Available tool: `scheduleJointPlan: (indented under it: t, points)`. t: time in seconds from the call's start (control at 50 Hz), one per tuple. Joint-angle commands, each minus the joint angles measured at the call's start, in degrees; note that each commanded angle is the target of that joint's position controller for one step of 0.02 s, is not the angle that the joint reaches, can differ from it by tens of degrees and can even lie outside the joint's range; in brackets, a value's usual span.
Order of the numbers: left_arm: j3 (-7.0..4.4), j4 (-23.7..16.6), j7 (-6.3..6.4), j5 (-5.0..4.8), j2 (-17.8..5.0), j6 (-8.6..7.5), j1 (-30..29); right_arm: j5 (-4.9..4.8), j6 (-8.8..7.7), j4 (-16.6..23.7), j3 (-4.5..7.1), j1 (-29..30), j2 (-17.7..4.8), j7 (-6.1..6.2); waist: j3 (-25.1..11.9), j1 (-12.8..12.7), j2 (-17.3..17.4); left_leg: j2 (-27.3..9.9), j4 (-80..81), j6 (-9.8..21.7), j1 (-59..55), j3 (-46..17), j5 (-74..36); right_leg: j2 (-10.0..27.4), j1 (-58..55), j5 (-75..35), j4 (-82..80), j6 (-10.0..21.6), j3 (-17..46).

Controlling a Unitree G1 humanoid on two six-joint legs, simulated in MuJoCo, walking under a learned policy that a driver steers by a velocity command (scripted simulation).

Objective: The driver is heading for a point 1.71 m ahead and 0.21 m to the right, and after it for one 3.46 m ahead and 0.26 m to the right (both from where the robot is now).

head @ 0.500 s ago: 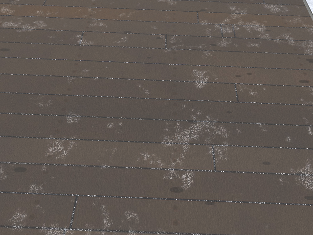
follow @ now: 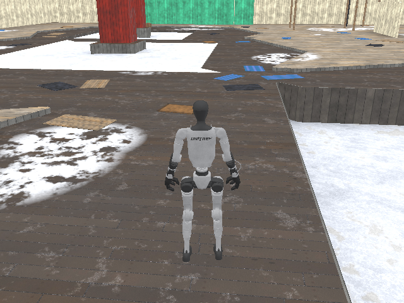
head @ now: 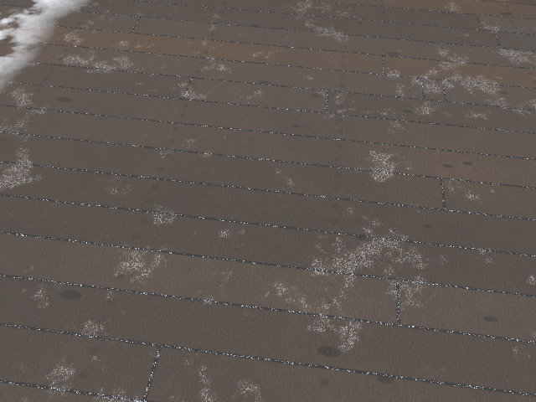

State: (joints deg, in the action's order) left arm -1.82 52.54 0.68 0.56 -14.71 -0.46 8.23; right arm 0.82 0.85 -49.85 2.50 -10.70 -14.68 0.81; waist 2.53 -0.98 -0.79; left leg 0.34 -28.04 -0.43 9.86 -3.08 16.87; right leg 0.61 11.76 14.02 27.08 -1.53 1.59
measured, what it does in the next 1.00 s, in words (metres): stands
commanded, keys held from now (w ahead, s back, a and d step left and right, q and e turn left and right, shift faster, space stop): no key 1.00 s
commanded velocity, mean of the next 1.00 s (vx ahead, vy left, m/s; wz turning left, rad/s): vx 0.00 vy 0.00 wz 0.01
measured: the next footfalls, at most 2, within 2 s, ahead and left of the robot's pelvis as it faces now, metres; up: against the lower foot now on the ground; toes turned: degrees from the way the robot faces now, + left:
left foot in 1.72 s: +0.43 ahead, +0.11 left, +0.00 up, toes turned +1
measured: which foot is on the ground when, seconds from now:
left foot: down 0.00-1.00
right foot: down 0.00-1.00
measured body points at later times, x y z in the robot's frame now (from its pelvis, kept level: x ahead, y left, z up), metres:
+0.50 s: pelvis +0.00 +0.01 +0.00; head +0.01 +0.02 +0.45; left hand +0.06 +0.28 -0.15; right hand +0.07 -0.25 -0.14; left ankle -0.02 +0.13 -0.74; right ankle +0.01 -0.14 -0.74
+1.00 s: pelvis +0.00 +0.01 +0.00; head +0.01 +0.01 +0.45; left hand +0.03 +0.26 -0.15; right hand +0.03 -0.24 -0.15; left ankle -0.02 +0.13 -0.74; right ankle +0.01 -0.14 -0.74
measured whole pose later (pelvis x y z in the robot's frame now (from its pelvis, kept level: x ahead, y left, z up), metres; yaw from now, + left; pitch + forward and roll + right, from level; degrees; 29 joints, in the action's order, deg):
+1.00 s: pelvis +0.00 +0.01 +0.00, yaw -1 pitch -1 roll +0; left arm -1.0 64.2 2.6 0.0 -12.7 0.4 12.4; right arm 0.1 -0.5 -60.5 0.3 -14.5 -12.6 1.6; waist 2.3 -0.4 -0.1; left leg 1.2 -28.1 0.4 9.7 -2.1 16.9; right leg 1.5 12.3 14.4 28.0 -2.3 2.6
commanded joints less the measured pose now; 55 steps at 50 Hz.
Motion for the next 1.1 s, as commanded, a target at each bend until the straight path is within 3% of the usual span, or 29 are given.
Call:
scheduleJointPlan:
  t: [0.02,0.2,0.44,1.04,1.06,1.1]
  points:
    - [-1.50,-1.5,0.71,-0.07,-6.7,-0.07,-0.9,-0.08,-1.76,1.6,1.18,0.7,-7.1,0.11,-1.6,-0.1,5.0,-3.9,6.5,2.0,3.4,-4.1,-8.6,1.4,-2.8,-8.1,-1.8,0.9,0.8]
    - [-1.55,3.0,1.13,-0.30,-6.9,0.24,-0.1,-0.33,-2.04,-1.5,0.41,0.0,-6.7,0.37,-1.4,0.2,1.9,-3.0,6.2,2.4,2.6,-3.3,-9.9,1.5,-3.0,-9.3,-2.3,0.0,0.8]
    - [-1.15,7.1,1.72,-0.47,-6.8,0.37,1.7,-0.50,-1.85,-5.0,-0.25,-1.3,-5.9,0.47,-1.6,0.3,1.4,-1.8,6.0,2.3,2.1,-1.7,-11.1,1.5,-2.9,-9.8,-2.4,0.0,0.6]
    - [0.02,10.7,2.15,-0.57,-3.7,0.54,6.7,-0.74,-1.73,-9.7,-1.33,-6.9,-3.5,1.06,0.3,0.6,0.8,-0.6,5.7,1.6,3.7,0.1,-7.9,0.6,-1.0,-7.7,-2.5,0.5,0.1]
    - [0.22,11.2,2.17,-0.56,-2.9,0.60,7.8,-0.73,-1.65,-10.3,-1.45,-7.9,-3.0,1.13,-1.0,0.6,1.1,-0.2,6.3,1.7,3.3,0.4,-2.0,-0.2,-1.4,-2.5,-2.3,0.6,-0.7]
    - [0.01,11.1,2.35,-1.10,-3.1,0.61,7.9,-1.43,-1.33,-10.1,-0.66,-8.2,-5.1,1.50,1.8,1.0,3.2,-0.4,7.5,3.9,6.0,-1.3,18.6,-2.8,2.6,14.7,1.3,1.6,-3.2]
Velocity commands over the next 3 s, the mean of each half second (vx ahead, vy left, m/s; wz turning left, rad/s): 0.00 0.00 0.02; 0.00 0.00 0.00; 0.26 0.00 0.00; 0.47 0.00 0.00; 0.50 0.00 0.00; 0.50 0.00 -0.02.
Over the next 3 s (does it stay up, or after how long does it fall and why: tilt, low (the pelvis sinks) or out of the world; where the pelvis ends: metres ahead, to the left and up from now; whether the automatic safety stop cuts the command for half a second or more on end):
stays up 0.97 0.03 0.00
